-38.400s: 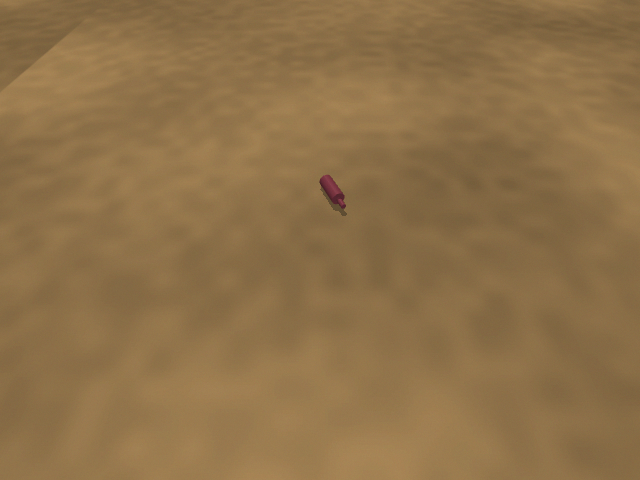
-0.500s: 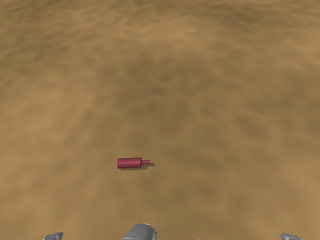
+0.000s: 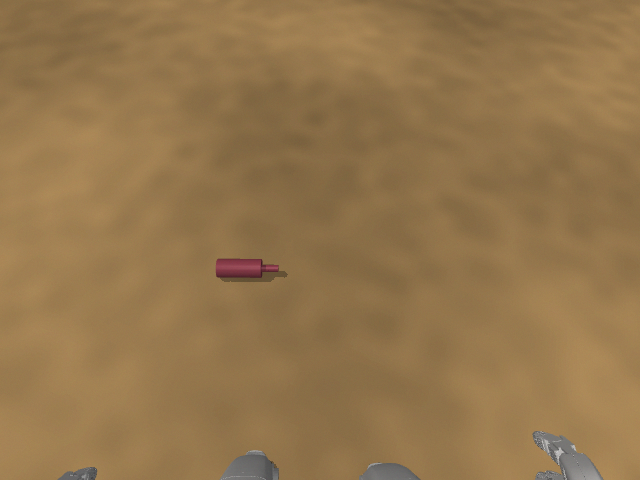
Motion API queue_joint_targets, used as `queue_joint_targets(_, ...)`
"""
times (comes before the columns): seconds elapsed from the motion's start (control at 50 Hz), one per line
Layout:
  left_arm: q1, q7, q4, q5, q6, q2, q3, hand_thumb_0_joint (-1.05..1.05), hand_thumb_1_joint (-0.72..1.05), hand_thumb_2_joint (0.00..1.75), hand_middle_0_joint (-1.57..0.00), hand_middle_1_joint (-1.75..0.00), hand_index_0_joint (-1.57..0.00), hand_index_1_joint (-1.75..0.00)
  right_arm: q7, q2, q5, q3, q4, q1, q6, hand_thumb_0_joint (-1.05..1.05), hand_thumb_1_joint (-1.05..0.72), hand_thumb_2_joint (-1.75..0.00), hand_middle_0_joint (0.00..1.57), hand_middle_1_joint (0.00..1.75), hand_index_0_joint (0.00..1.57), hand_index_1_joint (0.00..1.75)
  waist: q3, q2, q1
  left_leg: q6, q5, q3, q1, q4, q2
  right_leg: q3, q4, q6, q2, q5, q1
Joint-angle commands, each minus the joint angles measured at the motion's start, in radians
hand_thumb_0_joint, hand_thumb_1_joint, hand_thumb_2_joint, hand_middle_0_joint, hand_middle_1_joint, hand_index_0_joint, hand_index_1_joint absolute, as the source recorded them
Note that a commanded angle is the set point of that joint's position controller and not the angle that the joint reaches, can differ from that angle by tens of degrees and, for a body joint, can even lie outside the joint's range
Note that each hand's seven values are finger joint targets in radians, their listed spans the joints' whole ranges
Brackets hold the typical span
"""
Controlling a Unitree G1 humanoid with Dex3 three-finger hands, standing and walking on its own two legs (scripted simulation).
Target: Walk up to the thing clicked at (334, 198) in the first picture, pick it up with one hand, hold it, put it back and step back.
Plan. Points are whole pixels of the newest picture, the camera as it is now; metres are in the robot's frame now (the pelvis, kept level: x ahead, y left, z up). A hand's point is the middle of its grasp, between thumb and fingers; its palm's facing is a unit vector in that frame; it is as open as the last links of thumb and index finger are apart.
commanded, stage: step back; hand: left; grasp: from above
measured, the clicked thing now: (248, 268) +0.79 +0.25 -0.73
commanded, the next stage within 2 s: stand in 1.88 s
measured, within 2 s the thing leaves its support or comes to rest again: neither
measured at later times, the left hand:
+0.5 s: hand out of the picture -0.07 +0.25 -0.14, palm faces +0.07 -0.91 -0.42, open 7.4 cm
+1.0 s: hand out of the picture -0.27 +0.23 -0.14, palm faces +0.10 -0.90 -0.43, open 7.4 cm
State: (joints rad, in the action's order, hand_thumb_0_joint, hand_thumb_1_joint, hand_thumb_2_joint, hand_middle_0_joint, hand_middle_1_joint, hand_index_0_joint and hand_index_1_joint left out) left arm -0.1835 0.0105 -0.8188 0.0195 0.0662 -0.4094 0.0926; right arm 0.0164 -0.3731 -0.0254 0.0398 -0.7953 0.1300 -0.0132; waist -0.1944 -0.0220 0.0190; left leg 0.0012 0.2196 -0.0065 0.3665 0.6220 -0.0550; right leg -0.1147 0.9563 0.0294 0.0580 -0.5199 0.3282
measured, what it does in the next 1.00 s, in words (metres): walks backwards: right foot, then left foot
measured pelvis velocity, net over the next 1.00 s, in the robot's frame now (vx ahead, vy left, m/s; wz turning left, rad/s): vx -0.30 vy -0.05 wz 0.09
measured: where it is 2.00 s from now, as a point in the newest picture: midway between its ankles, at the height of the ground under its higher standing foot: outside the picture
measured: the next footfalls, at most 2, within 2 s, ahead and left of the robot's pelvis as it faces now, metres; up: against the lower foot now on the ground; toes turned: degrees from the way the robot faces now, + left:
right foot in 0.06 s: -0.02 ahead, -0.15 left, +0.00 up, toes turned +3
left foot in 0.42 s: -0.14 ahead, +0.09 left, +0.00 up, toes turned +3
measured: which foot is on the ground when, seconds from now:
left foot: down 0.00-0.08, up 0.10-0.40, down 0.42-0.74, up 0.76-0.98, down 1.00-1.00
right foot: up 0.00-0.04, down 0.06-0.44, up 0.46-0.70, down 0.72-1.00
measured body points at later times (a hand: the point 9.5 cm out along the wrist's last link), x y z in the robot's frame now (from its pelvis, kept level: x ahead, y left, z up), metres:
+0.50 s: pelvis -0.18 -0.03 -0.01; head -0.11 -0.02 +0.44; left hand -0.07 +0.30 -0.12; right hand -0.08 -0.34 -0.13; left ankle -0.18 +0.09 -0.73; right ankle -0.10 -0.15 -0.69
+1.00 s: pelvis -0.30 -0.05 +0.00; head -0.28 -0.06 +0.45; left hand -0.27 +0.28 -0.11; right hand -0.20 -0.36 -0.13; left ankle -0.31 +0.09 -0.72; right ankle -0.28 -0.18 -0.73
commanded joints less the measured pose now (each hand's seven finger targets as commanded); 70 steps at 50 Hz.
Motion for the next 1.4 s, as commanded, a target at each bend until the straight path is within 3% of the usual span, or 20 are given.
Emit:
queue_joint_targets(0.0,-0.12,-0.003,0.017,0.008,-0.041,-0.136,0.041,0.0,0.9,0.9,-0.2,-0.3,-0.2,-0.3,0.008,-0.291,-0.001,0.089,0.067,-0.007,-0.008,0.0,-0.9,-0.9,0.2,0.3,0.2,0.3,0.291,0.227,0.004,0.179,-0.289,-0.176,-0.159,-0.071,-0.169,0.113,-0.415,-0.033,-0.025,0.182,-0.121)
queue_joint_targets(0.04,-0.158,-0.002,0.0,0.025,-0.052,-0.194,0.059,0.0,0.9,0.9,-0.2,-0.3,-0.2,-0.3,0.004,-0.236,0.014,0.072,0.071,-0.012,-0.023,0.0,-0.9,-0.9,0.2,0.3,0.2,0.3,0.251,0.089,0.024,0.082,-0.011,-0.157,0.065,0.051,-0.056,-0.043,-0.545,-0.074,-0.102,0.236,-0.226)
queue_joint_targets(0.08,-0.052,-0.002,0.067,0.031,-0.055,-0.38,0.094,0.0,0.9,0.9,-0.2,-0.3,-0.2,-0.3,0.027,-0.209,0.014,0.075,0.087,-0.064,-0.026,0.0,-0.9,-0.9,0.2,0.3,0.2,0.3,0.163,-0.268,0.064,-0.006,0.429,-0.148,0.145,0.496,0.144,-0.516,-0.682,-0.329,-0.491,0.305,0.085)
queue_joint_targets(0.14,0.135,0.014,0.106,0.019,-0.062,-0.23,0.054,0.0,0.9,0.9,-0.2,-0.3,-0.2,-0.3,0.023,-0.223,0.034,0.071,0.011,0.059,-0.023,0.0,-0.9,-0.9,0.2,0.3,0.2,0.3,0.133,-0.085,-0.058,-0.002,0.258,-0.192,0.125,0.617,0.176,-0.138,-0.534,-0.208,-0.287,0.523,0.056)
queue_joint_targets(0.3,-0.007,0.038,0.103,0.023,-0.045,-0.222,0.051,0.0,0.9,0.9,-0.2,-0.3,-0.2,-0.3,0.016,-0.2,0.004,0.058,0.03,0.048,-0.012,0.0,-0.9,-0.9,0.2,0.3,0.2,0.3,0.229,-0.18,0.047,-0.015,0.322,-0.069,0.099,0.183,0.091,-0.138,-0.419,-0.238,-0.337,0.774,-0.274)
queue_joint_targets(0.36,0.048,0.027,0.115,0.0,-0.029,-0.232,0.036,0.0,0.9,0.9,-0.2,-0.3,-0.2,-0.3,0.009,-0.198,0.001,0.07,-0.033,0.179,-0.009,0.0,-0.9,-0.9,0.2,0.3,0.2,0.3,0.281,-0.172,-0.022,0.018,0.107,0.022,-0.131,-0.142,0.094,-0.094,-0.356,-0.18,-0.296,0.667,-0.172)
queue_joint_targets(0.4,0.016,0.023,0.12,-0.001,-0.024,-0.174,0.013,0.0,0.9,0.9,-0.2,-0.3,-0.2,-0.3,0.002,-0.282,-0.022,0.095,-0.024,0.156,-0.01,0.0,-0.9,-0.9,0.2,0.3,0.2,0.3,0.265,0.078,-0.02,0.117,-0.093,-0.306,-0.254,-0.235,-0.13,0.002,-0.186,-0.071,-0.154,0.311,0.092)
queue_joint_targets(0.42,0.1,0.033,0.136,-0.009,-0.026,-0.184,0.024,0.0,0.9,0.9,-0.2,-0.3,-0.2,-0.3,-0.011,-0.382,-0.012,0.108,0.001,0.083,-0.015,0.0,-0.9,-0.9,0.2,0.3,0.2,0.3,0.244,0.276,-0.052,0.274,-0.198,-0.49,-0.104,-0.299,-0.322,0.132,0.024,-0.036,-0.009,-0.102,0.122)
queue_joint_targets(0.44,0.143,0.04,0.125,0.008,-0.025,-0.2,0.04,0.0,0.9,0.9,-0.2,-0.3,-0.2,-0.3,-0.01,-0.384,-0.021,0.112,0.01,0.064,-0.007,0.0,-0.9,-0.9,0.2,0.3,0.2,0.3,0.203,0.24,-0.073,0.338,-0.246,-0.557,0.01,-0.314,-0.366,0.003,0.209,-0.034,-0.007,-0.165,0.075)
queue_joint_targets(0.5,0.03,0.028,0.053,-0.018,-0.016,-0.174,0.035,0.0,0.9,0.9,-0.2,-0.3,-0.2,-0.3,0.008,-0.28,-0.019,0.07,0.023,-0.035,-0.001,0.0,-0.9,-0.9,0.2,0.3,0.2,0.3,0.187,0.115,0.02,0.237,-0.407,-0.253,-0.005,-0.202,-0.205,-0.048,0.367,-0.05,0.038,-0.023,0.094)
queue_joint_targets(0.68,-0.094,0.016,-0.044,0.016,-0.087,-0.154,0.024,0.0,0.9,0.9,-0.2,-0.3,-0.2,-0.3,-0.006,-0.239,-0.002,0.062,-0.007,0.011,-0.028,0.0,-0.9,-0.9,0.2,0.3,0.2,0.3,0.274,0.14,0.012,0.134,-0.096,-0.144,-0.11,0.013,-0.107,0.085,-0.632,-0.052,-0.03,0.243,-0.224)
queue_joint_targets(0.74,0.034,0.02,-0.004,0.033,-0.099,-0.365,0.07,0.0,0.9,0.9,-0.2,-0.3,-0.2,-0.3,0.002,-0.218,-0.003,0.071,0.012,-0.047,-0.033,0.0,-0.9,-0.9,0.2,0.3,0.2,0.3,0.124,-0.166,0.04,-0.003,0.356,-0.203,0.049,0.39,0.056,-0.527,-0.722,-0.315,-0.49,-0.034,0.147)
queue_joint_targets(0.8,0.116,0.023,-0.004,0.026,-0.11,-0.252,0.044,0.0,0.9,0.9,-0.2,-0.3,-0.2,-0.3,-0.005,-0.215,0.017,0.068,-0.052,0.031,-0.02,0.0,-0.9,-0.9,0.2,0.3,0.2,0.3,0.101,-0.081,-0.023,-0.004,0.221,-0.175,0.076,0.452,0.104,-0.211,-0.613,-0.225,-0.312,0.147,0.049)
queue_joint_targets(0.96,0.02,-0.007,-0.044,0.02,-0.093,-0.24,0.023,0.0,0.9,0.9,-0.2,-0.3,-0.2,-0.3,-0.026,-0.178,-0.005,0.07,-0.104,0.07,0.038,0.0,-0.9,-0.9,0.2,0.3,0.2,0.3,0.153,-0.13,-0.005,0.011,0.153,0.016,-0.19,-0.226,0.096,-0.094,-0.512,-0.16,-0.237,0.078,-0.033)
queue_joint_targets(1.0,0.026,-0.013,-0.03,0.003,-0.091,-0.126,-0.017,0.0,0.9,0.9,-0.2,-0.3,-0.2,-0.3,-0.016,-0.263,-0.021,0.094,-0.12,0.11,0.051,0.0,-0.9,-0.9,0.2,0.3,0.2,0.3,0.197,0.144,-0.035,0.108,0.324,-0.427,-0.362,-0.346,-0.145,0.056,-0.268,-0.055,-0.087,0.065,0.221)
queue_joint_targets(1.04,0.077,-0.008,-0.044,0.006,-0.092,-0.217,0.013,0.0,0.9,0.9,-0.2,-0.3,-0.2,-0.3,-0.022,-0.32,-0.015,0.099,-0.104,0.065,0.056,0.0,-0.9,-0.9,0.2,0.3,0.2,0.3,0.113,0.105,-0.039,0.235,0.553,-0.533,-0.109,-0.415,-0.265,0.049,-0.066,-0.051,-0.094,-0.036,0.134)
queue_joint_targets(1.2,-0.062,-0.016,-0.131,0.012,-0.116,-0.158,0.018,0.0,0.9,0.9,-0.2,-0.3,-0.2,-0.3,-0.026,-0.239,-0.003,0.074,-0.088,0.005,0.035,0.0,-0.9,-0.9,0.2,0.3,0.2,0.3,0.146,0.176,0.032,0.112,0.28,-0.206,0.023,-0.211,-0.089,0.17,-0.471,-0.062,-0.025,0.184,-0.219)
queue_joint_targets(1.22,-0.087,-0.008,-0.139,0.02,-0.122,-0.179,0.025,0.0,0.9,0.9,-0.2,-0.3,-0.2,-0.3,-0.024,-0.196,0.001,0.061,-0.083,0.01,0.03,0.0,-0.9,-0.9,0.2,0.3,0.2,0.3,0.169,0.097,0.049,0.083,0.262,-0.164,0.106,-0.103,-0.049,0.104,-0.524,-0.074,-0.048,0.18,-0.333)
queue_joint_targets(1.26,-0.104,-0.004,-0.129,0.03,-0.13,-0.328,0.062,0.0,0.9,0.9,-0.2,-0.3,-0.2,-0.3,-0.008,-0.173,-0.006,0.056,-0.066,-0.022,0.029,0.0,-0.9,-0.9,0.2,0.3,0.2,0.3,0.104,-0.159,0.084,0.014,0.375,-0.1,0.266,0.316,0.094,-0.48,-0.774,-0.247,-0.445,-0.253,-0.217)
queue_joint_targets(1.38,0.015,-0.001,-0.084,0.013,-0.146,-0.242,0.035,0.0,0.9,0.9,-0.2,-0.3,-0.2,-0.3,-0.024,-0.18,-0.004,0.059,-0.131,0.1,0.045,0.0,-0.9,-0.9,0.2,0.3,0.2,0.3,0.124,-0.102,0.008,-0.005,0.208,-0.072,0.089,0.213,0.014,-0.115,-0.621,-0.215,-0.322,0.36,-0.139)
